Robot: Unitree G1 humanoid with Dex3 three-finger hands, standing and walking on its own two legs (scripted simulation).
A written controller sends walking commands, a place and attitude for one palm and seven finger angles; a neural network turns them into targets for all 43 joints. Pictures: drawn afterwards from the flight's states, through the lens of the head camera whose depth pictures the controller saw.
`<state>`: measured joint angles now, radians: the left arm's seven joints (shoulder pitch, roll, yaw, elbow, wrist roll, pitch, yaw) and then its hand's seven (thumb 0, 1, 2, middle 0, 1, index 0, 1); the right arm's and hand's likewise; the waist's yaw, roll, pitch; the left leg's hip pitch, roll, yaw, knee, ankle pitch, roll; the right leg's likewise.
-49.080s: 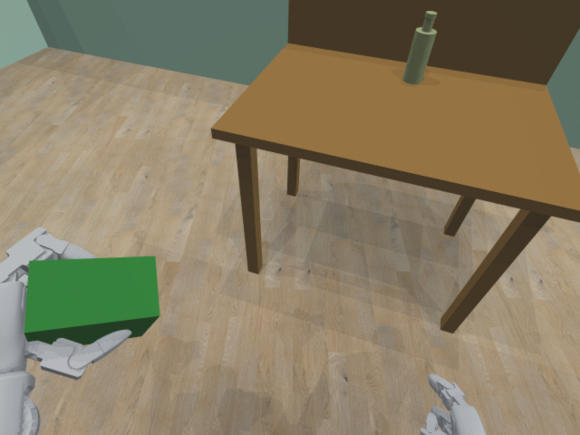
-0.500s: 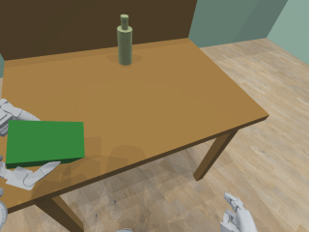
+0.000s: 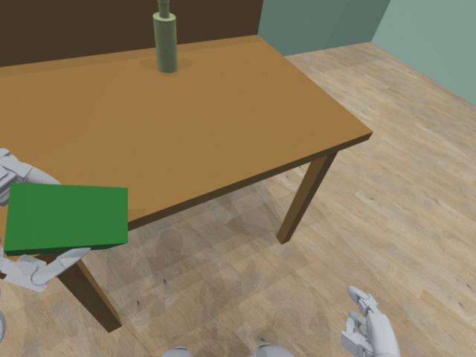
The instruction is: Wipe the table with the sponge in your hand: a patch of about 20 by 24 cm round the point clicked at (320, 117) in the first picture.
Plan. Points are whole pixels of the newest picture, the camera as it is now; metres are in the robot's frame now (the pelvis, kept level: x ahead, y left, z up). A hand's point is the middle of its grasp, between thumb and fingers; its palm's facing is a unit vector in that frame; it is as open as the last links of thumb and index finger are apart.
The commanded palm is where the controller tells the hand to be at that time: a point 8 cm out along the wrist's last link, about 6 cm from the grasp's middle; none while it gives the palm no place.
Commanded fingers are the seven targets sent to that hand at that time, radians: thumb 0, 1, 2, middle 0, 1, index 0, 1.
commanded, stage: stop stepping back and stand still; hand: left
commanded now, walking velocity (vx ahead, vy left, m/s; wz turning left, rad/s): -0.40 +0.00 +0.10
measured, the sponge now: (83, 221) +0.24 +0.21 +0.16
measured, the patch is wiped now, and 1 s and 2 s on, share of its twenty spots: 0.95 0.95 0.95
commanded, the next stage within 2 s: stand and wait in 1.38 s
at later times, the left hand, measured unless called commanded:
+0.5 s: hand out of the picture +0.03 +0.23 +0.18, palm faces +0.44 -0.83 -0.35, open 10.1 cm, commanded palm -0.01 +0.27 +0.20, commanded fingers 0.00 0.10 1.30 -1.20 -1.60 -1.20 -1.60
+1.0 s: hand out of the picture -0.06 +0.21 +0.20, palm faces +0.48 -0.79 -0.37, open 10.1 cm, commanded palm -0.12 +0.24 +0.20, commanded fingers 0.00 0.10 1.30 -1.20 -1.60 -1.20 -1.60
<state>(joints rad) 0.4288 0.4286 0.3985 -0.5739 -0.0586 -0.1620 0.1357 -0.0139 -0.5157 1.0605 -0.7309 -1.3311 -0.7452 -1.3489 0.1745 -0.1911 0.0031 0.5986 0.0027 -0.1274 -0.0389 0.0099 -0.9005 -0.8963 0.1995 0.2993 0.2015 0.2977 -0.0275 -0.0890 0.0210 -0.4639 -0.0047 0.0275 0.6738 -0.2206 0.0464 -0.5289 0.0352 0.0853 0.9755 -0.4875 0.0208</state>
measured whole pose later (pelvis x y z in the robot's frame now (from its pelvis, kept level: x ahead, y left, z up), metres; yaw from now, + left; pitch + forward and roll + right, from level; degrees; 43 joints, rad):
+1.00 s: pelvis -0.26 -0.05 +0.00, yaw +4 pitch -1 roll +2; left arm 0.42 0.41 0.37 -0.47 -0.04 -0.14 0.12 -0.01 -0.52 1.06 -0.74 -1.33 -0.75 -1.35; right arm 0.26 -0.18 0.03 0.65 0.04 -0.16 -0.05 0.01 -0.90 -0.90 0.20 0.30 0.20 0.30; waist -0.03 -0.05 -0.10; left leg -0.29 -0.01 0.09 0.69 -0.38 0.04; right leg -0.65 0.00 -0.02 1.24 -0.41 -0.01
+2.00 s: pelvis -0.25 -0.03 +0.02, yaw +6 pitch -1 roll -1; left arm 0.46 0.34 0.29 -0.47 -0.05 -0.12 0.16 -0.01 -0.52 1.06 -0.73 -1.33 -0.74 -1.35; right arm 0.16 -0.19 0.04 0.60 0.00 -0.09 -0.06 0.01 -0.90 -0.90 0.20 0.30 0.20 0.30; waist 0.01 -0.01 -0.01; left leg -0.22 -0.01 0.02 0.50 -0.27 0.03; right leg -0.22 -0.02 -0.03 0.43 -0.19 0.03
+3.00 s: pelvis -0.25 -0.04 +0.02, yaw +6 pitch +0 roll -1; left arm 0.48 0.33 0.29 -0.44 -0.05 -0.12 0.16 -0.01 -0.52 1.06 -0.73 -1.33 -0.74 -1.35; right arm 0.18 -0.21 0.02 0.61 0.01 -0.07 -0.07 0.01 -0.90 -0.90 0.20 0.30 0.20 0.30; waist 0.01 0.02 -0.02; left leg -0.22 0.00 0.01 0.48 -0.25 0.02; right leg -0.22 -0.01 -0.03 0.40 -0.17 0.02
